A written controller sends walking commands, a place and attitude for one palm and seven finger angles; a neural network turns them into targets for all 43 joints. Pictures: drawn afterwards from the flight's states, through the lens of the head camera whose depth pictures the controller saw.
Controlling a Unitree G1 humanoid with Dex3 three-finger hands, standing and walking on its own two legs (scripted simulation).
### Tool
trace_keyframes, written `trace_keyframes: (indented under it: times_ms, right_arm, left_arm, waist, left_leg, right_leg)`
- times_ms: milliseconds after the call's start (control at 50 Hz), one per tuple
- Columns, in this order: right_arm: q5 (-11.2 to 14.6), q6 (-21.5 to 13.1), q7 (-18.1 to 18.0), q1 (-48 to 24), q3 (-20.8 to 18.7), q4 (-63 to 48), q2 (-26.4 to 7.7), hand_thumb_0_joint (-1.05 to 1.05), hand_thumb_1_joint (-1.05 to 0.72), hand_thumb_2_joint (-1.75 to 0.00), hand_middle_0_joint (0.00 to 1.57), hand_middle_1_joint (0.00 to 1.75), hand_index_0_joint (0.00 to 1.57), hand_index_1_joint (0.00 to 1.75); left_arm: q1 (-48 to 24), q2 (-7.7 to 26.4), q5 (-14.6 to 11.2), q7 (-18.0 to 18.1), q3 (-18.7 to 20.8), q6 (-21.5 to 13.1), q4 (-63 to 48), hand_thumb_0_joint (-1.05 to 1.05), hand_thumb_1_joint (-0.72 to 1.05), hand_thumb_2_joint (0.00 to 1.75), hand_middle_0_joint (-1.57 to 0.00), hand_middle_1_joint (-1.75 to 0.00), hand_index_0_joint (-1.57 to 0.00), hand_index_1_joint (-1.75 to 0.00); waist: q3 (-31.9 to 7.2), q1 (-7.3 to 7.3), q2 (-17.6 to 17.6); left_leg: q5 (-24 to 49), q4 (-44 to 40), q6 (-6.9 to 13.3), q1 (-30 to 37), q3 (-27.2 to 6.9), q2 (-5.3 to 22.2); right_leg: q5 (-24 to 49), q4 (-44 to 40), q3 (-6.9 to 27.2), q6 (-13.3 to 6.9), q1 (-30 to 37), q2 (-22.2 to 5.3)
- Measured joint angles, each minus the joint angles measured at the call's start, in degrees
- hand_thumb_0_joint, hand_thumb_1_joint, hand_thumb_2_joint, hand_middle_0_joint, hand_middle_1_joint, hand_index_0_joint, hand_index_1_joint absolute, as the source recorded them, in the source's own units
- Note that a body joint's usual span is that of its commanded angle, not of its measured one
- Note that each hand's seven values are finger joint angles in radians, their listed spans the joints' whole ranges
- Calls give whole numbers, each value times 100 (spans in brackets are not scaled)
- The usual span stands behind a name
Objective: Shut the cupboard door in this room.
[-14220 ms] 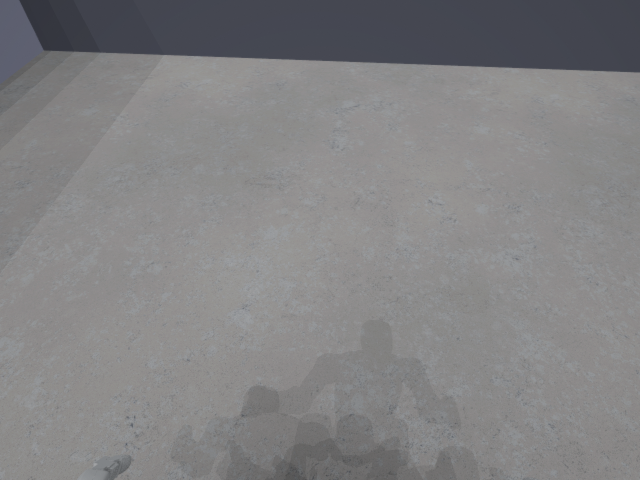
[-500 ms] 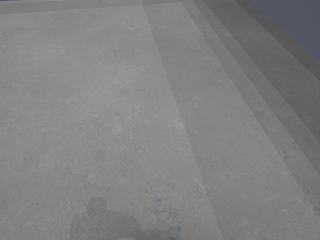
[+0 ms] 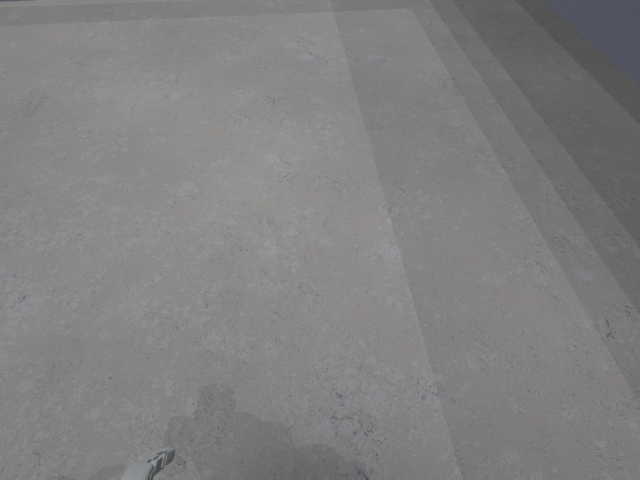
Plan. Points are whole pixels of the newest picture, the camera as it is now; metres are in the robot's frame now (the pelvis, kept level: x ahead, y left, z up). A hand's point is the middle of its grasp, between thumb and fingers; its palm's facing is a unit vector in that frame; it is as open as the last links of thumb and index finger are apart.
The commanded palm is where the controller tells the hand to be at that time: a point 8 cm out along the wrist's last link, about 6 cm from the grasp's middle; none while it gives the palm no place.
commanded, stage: turn or walk to find it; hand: left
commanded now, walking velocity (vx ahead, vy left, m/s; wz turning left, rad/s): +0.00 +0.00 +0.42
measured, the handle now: out of the picture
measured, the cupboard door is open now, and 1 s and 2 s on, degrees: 90 90 90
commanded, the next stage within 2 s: none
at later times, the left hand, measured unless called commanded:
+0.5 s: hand out of the picture -0.05 +0.18 -0.16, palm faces +0.30 -0.92 -0.26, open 7.3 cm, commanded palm none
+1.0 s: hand out of the picture -0.05 +0.22 -0.16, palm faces +0.44 -0.86 -0.25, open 7.4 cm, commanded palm none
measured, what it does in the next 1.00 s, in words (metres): steps on the spot, turning left: right foot, then left foot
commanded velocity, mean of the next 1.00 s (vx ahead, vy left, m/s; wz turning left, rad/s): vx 0.00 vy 0.00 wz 0.42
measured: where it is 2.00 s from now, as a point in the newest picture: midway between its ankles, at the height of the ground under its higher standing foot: outside the picture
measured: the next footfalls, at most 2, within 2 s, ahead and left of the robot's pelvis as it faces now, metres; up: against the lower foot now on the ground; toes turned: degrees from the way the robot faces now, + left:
right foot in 0.06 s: +0.03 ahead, -0.12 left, +0.00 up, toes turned -1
left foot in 0.58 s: -0.05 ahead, +0.11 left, +0.00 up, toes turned +21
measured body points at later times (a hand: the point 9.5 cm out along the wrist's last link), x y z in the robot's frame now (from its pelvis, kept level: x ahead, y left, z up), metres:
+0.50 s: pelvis -0.03 -0.02 +0.00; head +0.01 -0.03 +0.45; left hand -0.06 +0.22 -0.14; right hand +0.10 -0.26 -0.16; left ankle -0.09 +0.11 -0.70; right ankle -0.01 -0.12 -0.74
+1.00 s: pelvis -0.06 -0.01 +0.00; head -0.03 +0.01 +0.45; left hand -0.08 +0.27 -0.14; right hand +0.10 -0.20 -0.14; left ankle -0.08 +0.09 -0.74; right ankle +0.00 -0.14 -0.69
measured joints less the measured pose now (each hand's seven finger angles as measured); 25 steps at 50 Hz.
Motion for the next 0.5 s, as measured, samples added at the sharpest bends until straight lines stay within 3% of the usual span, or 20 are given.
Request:
trace_keyframes:
  times_ms: [60, 100, 140, 180, 240, 360, 500]
  right_arm:
    - [36, 48, 6, 180, -64, 67, -71, 1, -91, -90, 20, 30, 20, 30]
    - [55, 117, 5, 206, -130, 147, -141, 1, -91, -90, 20, 30, 20, 30]
    - [34, 205, 19, 258, -186, 188, -191, 1, -91, -90, 20, 30, 20, 30]
    - [13, 248, 51, 282, -227, 223, -244, 1, -91, -90, 20, 30, 20, 30]
    - [5, 243, 83, 307, -257, 243, -306, 1, -91, -90, 20, 30, 20, 30]
    - [14, 280, 78, 209, -226, 313, -318, 1, -91, -90, 20, 30, 20, 30]
    - [80, 216, 59, -307, -117, 208, -265, 1, -91, -90, 19, 30, 20, 30]
  left_arm:
    - [-45, -81, -8, 4, -45, -134, -110, 0, 91, 90, -19, -30, -20, -30]
    - [-23, -186, 36, 21, -86, -203, -128, 0, 91, 90, -20, -30, -20, -30]
    - [81, -264, 44, 33, -113, -203, -140, 0, 91, 90, -20, -30, -20, -30]
    - [191, -317, 38, 41, -122, -178, -111, 0, 90, 90, -20, -30, -20, -30]
    - [324, -368, 37, 43, -131, -179, -30, 0, 90, 90, -20, -30, -20, -30]
    - [574, -379, 66, 54, -100, -245, 72, 0, 91, 90, -20, -30, -20, -30]
    - [816, -157, 131, 22, -33, -214, 230, 0, 91, 90, -20, -30, -20, -30]
  waist:
    - [-48, -27, 95]
    - [2, -37, 227]
    - [-30, -48, 232]
    - [-57, -42, 232]
    - [-70, -59, 247]
    - [-42, 68, 128]
    - [104, 343, -88]
  left_leg:
    - [-91, 339, -141, -269, -139, -83]
    - [-970, 1166, -211, -558, -144, -91]
    - [-1419, 2342, -253, -926, -17, -129]
    - [-1310, 3310, -307, -1184, 105, -42]
    - [-961, 4016, -417, -1325, 154, 175]
    - [-1035, 3733, -580, -1045, 214, 493]
    - [-1507, 2146, -512, -392, 605, 529]
  right_leg:
    - [719, -1261, -86, -136, 512, 72]
    - [745, -1193, -215, -450, 526, 99]
    - [707, -1227, -334, -609, 604, 5]
    - [757, -1376, -432, -645, 717, -63]
    - [835, -1544, -617, -652, 835, -125]
    - [818, -1554, -953, -659, 862, -277]
    - [735, -1283, -1269, -536, 687, -491]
